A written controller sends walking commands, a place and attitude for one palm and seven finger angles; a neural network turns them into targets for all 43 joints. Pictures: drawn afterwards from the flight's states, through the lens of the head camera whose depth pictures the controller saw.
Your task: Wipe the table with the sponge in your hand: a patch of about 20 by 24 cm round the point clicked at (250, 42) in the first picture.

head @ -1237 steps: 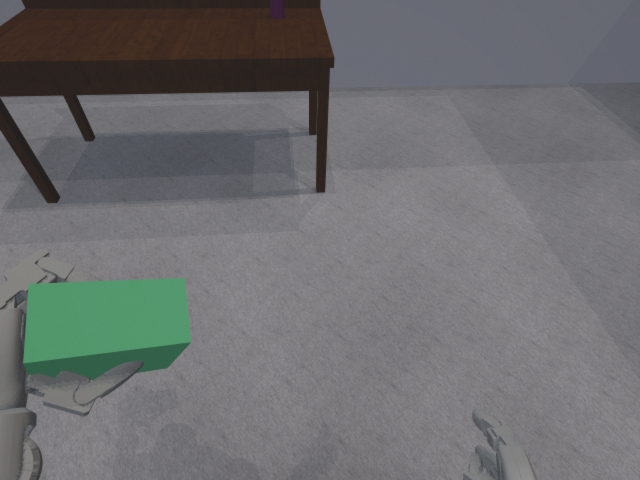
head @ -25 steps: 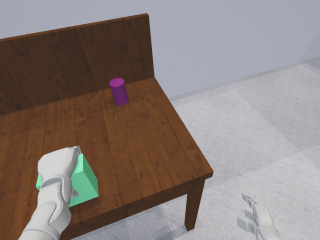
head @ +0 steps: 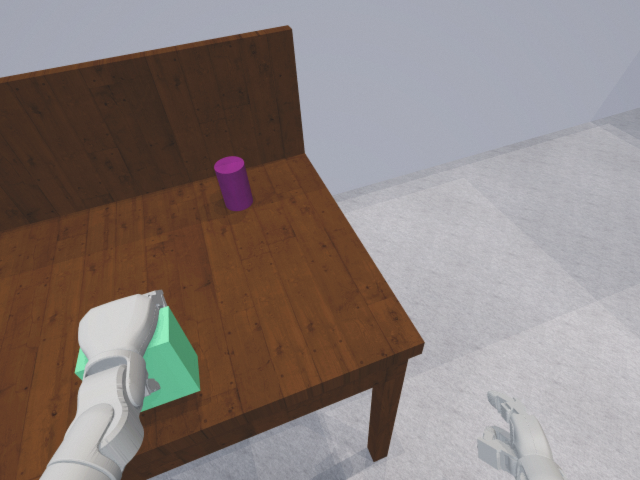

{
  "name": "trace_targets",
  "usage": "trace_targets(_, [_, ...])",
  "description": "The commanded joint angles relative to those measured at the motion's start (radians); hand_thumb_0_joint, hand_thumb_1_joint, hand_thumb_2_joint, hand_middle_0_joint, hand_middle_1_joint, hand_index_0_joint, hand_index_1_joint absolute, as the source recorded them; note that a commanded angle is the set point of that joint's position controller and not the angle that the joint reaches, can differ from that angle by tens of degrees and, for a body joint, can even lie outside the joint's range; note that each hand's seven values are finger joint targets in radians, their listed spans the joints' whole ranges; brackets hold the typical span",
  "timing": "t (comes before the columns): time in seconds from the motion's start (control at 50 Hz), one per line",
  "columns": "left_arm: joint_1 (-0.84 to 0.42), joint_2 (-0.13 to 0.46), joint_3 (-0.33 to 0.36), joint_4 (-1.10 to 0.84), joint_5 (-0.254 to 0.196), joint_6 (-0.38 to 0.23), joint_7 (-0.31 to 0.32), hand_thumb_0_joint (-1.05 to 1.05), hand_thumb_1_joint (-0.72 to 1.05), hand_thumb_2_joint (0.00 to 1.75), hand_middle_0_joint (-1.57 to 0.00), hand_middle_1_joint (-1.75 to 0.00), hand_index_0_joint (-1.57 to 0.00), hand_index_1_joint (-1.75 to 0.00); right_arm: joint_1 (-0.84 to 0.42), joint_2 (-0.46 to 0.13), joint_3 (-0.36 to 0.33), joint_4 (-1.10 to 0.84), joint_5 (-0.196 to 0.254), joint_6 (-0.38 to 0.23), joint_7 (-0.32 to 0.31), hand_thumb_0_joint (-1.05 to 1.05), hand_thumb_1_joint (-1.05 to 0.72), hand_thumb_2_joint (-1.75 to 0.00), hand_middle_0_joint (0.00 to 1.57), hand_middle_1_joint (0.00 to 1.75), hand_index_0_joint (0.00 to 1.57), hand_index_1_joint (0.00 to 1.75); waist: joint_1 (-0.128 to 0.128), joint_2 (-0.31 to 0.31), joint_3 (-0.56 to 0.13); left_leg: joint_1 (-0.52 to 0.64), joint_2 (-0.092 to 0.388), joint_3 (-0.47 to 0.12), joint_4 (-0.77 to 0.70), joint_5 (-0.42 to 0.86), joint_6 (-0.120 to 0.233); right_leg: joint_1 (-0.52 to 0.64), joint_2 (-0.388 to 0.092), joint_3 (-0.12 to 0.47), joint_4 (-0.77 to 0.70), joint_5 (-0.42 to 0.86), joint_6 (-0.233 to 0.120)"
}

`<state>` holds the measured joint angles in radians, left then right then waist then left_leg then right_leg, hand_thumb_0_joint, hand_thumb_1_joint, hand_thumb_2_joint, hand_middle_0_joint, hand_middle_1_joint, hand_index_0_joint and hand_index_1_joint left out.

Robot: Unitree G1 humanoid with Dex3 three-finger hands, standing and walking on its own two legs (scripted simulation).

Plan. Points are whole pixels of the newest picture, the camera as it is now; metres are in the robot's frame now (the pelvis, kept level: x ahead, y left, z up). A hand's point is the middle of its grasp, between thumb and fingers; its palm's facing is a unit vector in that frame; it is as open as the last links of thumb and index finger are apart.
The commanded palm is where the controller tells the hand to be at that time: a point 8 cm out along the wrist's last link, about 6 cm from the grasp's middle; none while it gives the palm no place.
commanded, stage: lower the sponge onto the table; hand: left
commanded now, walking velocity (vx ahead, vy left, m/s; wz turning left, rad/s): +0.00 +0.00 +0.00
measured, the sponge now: (150, 371) +0.25 +0.29 -0.02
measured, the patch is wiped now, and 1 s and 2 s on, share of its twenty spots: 0.00 0.00 0.30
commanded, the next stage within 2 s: wipe forward along the first lane in 1.14 s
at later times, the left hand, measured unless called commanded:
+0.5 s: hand (139, 356) +0.25 +0.30 +0.00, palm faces -0.12 -0.09 -0.99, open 9.9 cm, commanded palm +0.24 +0.29 +0.06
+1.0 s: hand (138, 366) +0.25 +0.30 -0.02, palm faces -0.12 -0.08 -0.99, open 9.9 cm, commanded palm +0.23 +0.29 +0.04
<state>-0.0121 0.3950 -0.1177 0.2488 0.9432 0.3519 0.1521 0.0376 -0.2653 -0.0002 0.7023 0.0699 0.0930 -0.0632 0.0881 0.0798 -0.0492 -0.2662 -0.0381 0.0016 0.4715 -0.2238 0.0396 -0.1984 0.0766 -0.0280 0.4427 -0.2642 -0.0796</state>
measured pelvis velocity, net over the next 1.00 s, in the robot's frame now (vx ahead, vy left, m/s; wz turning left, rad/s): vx -0.01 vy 0.01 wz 0.00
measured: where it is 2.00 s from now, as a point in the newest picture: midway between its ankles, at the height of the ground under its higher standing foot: outside the picture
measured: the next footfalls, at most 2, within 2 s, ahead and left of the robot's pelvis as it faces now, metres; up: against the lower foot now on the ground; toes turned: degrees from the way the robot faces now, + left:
none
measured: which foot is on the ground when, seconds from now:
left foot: down 0.00-1.00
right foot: down 0.00-1.00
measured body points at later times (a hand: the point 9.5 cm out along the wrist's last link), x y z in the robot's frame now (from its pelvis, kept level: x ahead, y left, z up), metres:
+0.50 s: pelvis +0.00 +0.00 +0.00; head +0.00 -0.03 +0.45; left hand +0.26 +0.30 +0.05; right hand +0.22 -0.23 -0.10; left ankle +0.01 +0.10 -0.74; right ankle -0.02 -0.07 -0.74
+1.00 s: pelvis -0.01 +0.01 -0.01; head -0.01 -0.01 +0.44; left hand +0.25 +0.30 +0.04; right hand +0.20 -0.22 -0.10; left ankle +0.01 +0.10 -0.74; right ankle -0.02 -0.07 -0.74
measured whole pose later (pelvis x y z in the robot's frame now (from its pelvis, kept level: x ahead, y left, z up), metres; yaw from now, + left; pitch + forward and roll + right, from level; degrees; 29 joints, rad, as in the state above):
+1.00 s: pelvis -0.01 +0.01 -0.01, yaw +0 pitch +3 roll -1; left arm -0.04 0.36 -0.11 0.43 0.97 0.32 0.26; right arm 0.06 -0.25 -0.02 0.71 0.07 0.10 -0.05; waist 0.07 0.07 -0.08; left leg -0.36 -0.04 0.00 0.54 -0.24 0.05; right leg -0.28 0.07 -0.03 0.50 -0.28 -0.07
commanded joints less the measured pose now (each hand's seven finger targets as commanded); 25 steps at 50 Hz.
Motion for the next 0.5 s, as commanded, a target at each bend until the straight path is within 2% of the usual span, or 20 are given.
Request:
trace_targets(0.0, [-0.225,0.201,0.112,-0.19,0.034,0.012,0.062,0.0,0.1,1.3,-1.2,-1.6,-1.2,-1.6,-0.197,-0.103,-0.035,-0.17,0.001,-0.05,0.004,0.0,-0.9,-0.9,0.2,0.3,0.2,0.3,0.005,-0.041,-0.225,0.101,0.001,-0.079,-0.023,0.233,0.016,0.048,-0.057,0.128,-0.05,0.298,-0.001])
trace_targets(0.02, [-0.223,0.193,0.105,-0.185,0.035,0.02,0.061,0.0,0.1,1.3,-1.2,-1.6,-1.2,-1.6,-0.199,-0.103,-0.034,-0.168,0.002,-0.047,0.008,0.0,-0.9,-0.9,0.2,0.3,0.2,0.3,0.004,-0.047,-0.225,0.102,0.004,-0.08,-0.022,0.241,0.014,0.043,-0.057,0.126,-0.049,0.309,-0.002])
trace_targets(0.04, [-0.211,0.216,0.129,-0.168,0.032,0.031,0.06,0.0,0.1,1.3,-1.2,-1.6,-1.2,-1.6,-0.204,-0.109,-0.035,-0.164,0.001,-0.042,0.007,0.0,-0.9,-0.9,0.2,0.3,0.2,0.3,0.007,-0.048,-0.204,0.098,0.001,-0.087,-0.027,0.228,0.013,0.035,-0.05,0.139,-0.053,0.287,-0.005])
trace_targets(0.06, [-0.213,0.165,0.085,-0.172,0.021,0.037,0.056,0.0,0.1,1.3,-1.2,-1.6,-1.2,-1.6,-0.197,-0.104,-0.033,-0.175,0.004,-0.039,0.007,0.0,-0.9,-0.9,0.2,0.3,0.2,0.3,-0.005,-0.059,-0.201,0.087,0.004,-0.081,-0.031,0.215,0.016,0.038,-0.055,0.117,-0.053,0.277,0.001])
trace_targets(0.1, [-0.248,0.164,0.071,-0.152,0.028,0.043,0.05,0.0,0.1,1.3,-1.2,-1.6,-1.2,-1.6,-0.201,-0.104,-0.031,-0.171,0.006,-0.036,0.008,0.0,-0.9,-0.9,0.2,0.3,0.2,0.3,-0.009,-0.07,-0.181,0.086,0.004,-0.085,-0.031,0.201,0.016,0.012,-0.054,0.122,-0.06,0.251,0.001])
trace_targets(0.14, [-0.292,0.189,0.088,-0.171,0.037,0.036,0.053,0.0,0.1,1.3,-1.2,-1.6,-1.2,-1.6,-0.204,-0.105,-0.032,-0.171,0.003,-0.037,0.005,0.0,-0.9,-0.9,0.2,0.3,0.2,0.3,-0.006,-0.037,-0.2,0.108,0.003,-0.092,-0.027,0.196,0.018,0.001,-0.048,0.134,-0.059,0.233,-0.004])
trace_targets(0.16, [-0.312,0.156,0.056,-0.172,0.033,0.027,0.053,0.0,0.1,1.3,-1.2,-1.6,-1.2,-1.6,-0.188,-0.1,-0.033,-0.176,0.003,-0.039,0.001,0.0,-0.9,-0.9,0.2,0.3,0.2,0.3,-0.02,-0.043,-0.204,0.105,0.005,-0.086,-0.024,0.19,0.022,0.003,-0.051,0.115,-0.056,0.228,0.0])
trace_targets(0.2, [-0.319,0.198,0.092,-0.13,0.048,0.013,0.059,0.0,0.1,1.3,-1.2,-1.6,-1.2,-1.6,-0.183,-0.103,-0.031,-0.164,-0.001,-0.039,0.0,0.0,-0.9,-0.9,0.2,0.3,0.2,0.3,-0.014,-0.069,-0.208,0.09,-0.001,-0.08,-0.016,0.192,0.022,0.011,-0.053,0.127,-0.056,0.25,0.001])
trace_targets(0.22, [-0.336,0.21,0.102,-0.134,0.054,0.005,0.064,0.0,0.1,1.3,-1.2,-1.6,-1.2,-1.6,-0.178,-0.104,-0.033,-0.16,-0.003,-0.038,0.0,0.0,-0.9,-0.9,0.2,0.3,0.2,0.3,-0.014,-0.058,-0.226,0.09,-0.002,-0.074,-0.011,0.202,0.022,0.023,-0.056,0.132,-0.05,0.277,0.0])
trace_targets(0.24, [-0.312,0.26,0.156,-0.123,0.057,0.004,0.072,0.0,0.1,1.3,-1.2,-1.6,-1.2,-1.6,-0.18,-0.11,-0.035,-0.154,-0.004,-0.037,-0.001,0.0,-0.9,-0.9,0.2,0.3,0.2,0.3,0.001,-0.041,-0.226,0.088,-0.003,-0.084,-0.016,0.204,0.019,0.027,-0.049,0.146,-0.049,0.268,-0.007])
trace_targets(0.26, [-0.315,0.203,0.109,-0.135,0.055,-0.002,0.074,0.0,0.1,1.3,-1.2,-1.6,-1.2,-1.6,-0.174,-0.102,-0.034,-0.163,-0.003,-0.037,-0.001,0.0,-0.9,-0.9,0.2,0.3,0.2,0.3,-0.008,-0.04,-0.243,0.087,-0.003,-0.076,-0.011,0.216,0.021,0.038,-0.054,0.125,-0.039,0.288,-0.002])
trace_targets(0.3, [-0.286,0.22,0.13,-0.109,0.056,-0.004,0.084,0.0,0.1,1.3,-1.2,-1.6,-1.2,-1.6,-0.171,-0.106,-0.037,-0.156,-0.002,-0.038,0.003,0.0,-0.9,-0.9,0.2,0.3,0.2,0.3,-0.003,-0.043,-0.247,0.079,-0.001,-0.073,-0.006,0.229,0.018,0.039,-0.056,0.129,-0.034,0.314,-0.003])
trace_targets(0.32, [-0.265,0.195,0.112,-0.111,0.054,-0.003,0.086,0.0,0.1,1.3,-1.2,-1.6,-1.2,-1.6,-0.172,-0.104,-0.038,-0.161,-0.002,-0.038,0.006,0.0,-0.9,-0.9,0.2,0.3,0.2,0.3,-0.001,-0.033,-0.255,0.084,-0.003,-0.068,0.0,0.248,0.018,0.046,-0.058,0.13,-0.032,0.347,-0.003])
trace_targets(0.34, [-0.24,0.235,0.156,-0.101,0.05,0.003,0.089,0.0,0.1,1.3,-1.2,-1.6,-1.2,-1.6,-0.173,-0.112,-0.04,-0.155,-0.002,-0.035,0.007,0.0,-0.9,-0.9,0.2,0.3,0.2,0.3,0.005,-0.033,-0.248,0.081,-0.003,-0.081,-0.001,0.248,0.015,0.042,-0.05,0.144,-0.031,0.341,-0.009])
trace_targets(0.36, [-0.238,0.164,0.095,-0.106,0.037,0.006,0.086,0.0,0.1,1.3,-1.2,-1.6,-1.2,-1.6,-0.164,-0.105,-0.041,-0.166,0.0,-0.034,0.008,0.0,-0.9,-0.9,0.2,0.3,0.2,0.3,-0.012,-0.039,-0.24,0.07,0.0,-0.071,-0.001,0.244,0.018,0.043,-0.056,0.119,-0.028,0.348,-0.001])
trace_targets(0.38, [-0.211,0.197,0.127,-0.087,0.034,0.009,0.086,0.0,0.1,1.3,-1.2,-1.6,-1.2,-1.6,-0.164,-0.108,-0.041,-0.162,0.003,-0.034,0.01,0.0,-0.9,-0.9,0.2,0.3,0.2,0.3,-0.003,-0.051,-0.231,0.061,-0.001,-0.075,-0.001,0.237,0.017,0.041,-0.056,0.125,-0.033,0.342,-0.001])
trace_targets(0.42, [-0.234,0.163,0.088,-0.082,0.03,0.012,0.078,0.0,0.1,1.3,-1.2,-1.6,-1.2,-1.6,-0.163,-0.109,-0.042,-0.163,0.004,-0.032,0.012,0.0,-0.9,-0.9,0.2,0.3,0.2,0.3,-0.018,-0.064,-0.211,0.057,-0.001,-0.07,0.002,0.232,0.02,0.025,-0.059,0.123,-0.036,0.351,0.003])
trace_targets(0.44, [-0.236,0.201,0.125,-0.079,0.029,0.011,0.078,0.0,0.1,1.3,-1.2,-1.6,-1.2,-1.6,-0.163,-0.115,-0.043,-0.156,0.003,-0.031,0.01,0.0,-0.9,-0.9,0.2,0.3,0.2,0.3,-0.013,-0.068,-0.207,0.058,-0.001,-0.078,0.0,0.221,0.02,0.02,-0.051,0.138,-0.038,0.33,-0.002])
trace_targets(0.46, [-0.246,0.169,0.094,-0.093,0.025,0.002,0.075,0.0,0.1,1.3,-1.2,-1.6,-1.2,-1.6,-0.153,-0.112,-0.045,-0.163,0.002,-0.032,0.007,0.0,-0.9,-0.9,0.2,0.3,0.2,0.3,-0.023,-0.081,-0.225,0.06,0.0,-0.071,0.005,0.224,0.025,0.027,-0.056,0.122,-0.035,0.337,0.004])
trace_targets(0.48, [-0.253,0.181,0.101,-0.085,0.029,-0.008,0.075,0.0,0.1,1.3,-1.2,-1.6,-1.2,-1.6,-0.151,-0.111,-0.046,-0.161,0.002,-0.034,0.007,0.0,-0.9,-0.9,0.2,0.3,0.2,0.3,-0.023,-0.088,-0.219,0.056,0.0,-0.071,0.006,0.214,0.025,0.019,-0.057,0.127,-0.038,0.327,0.006])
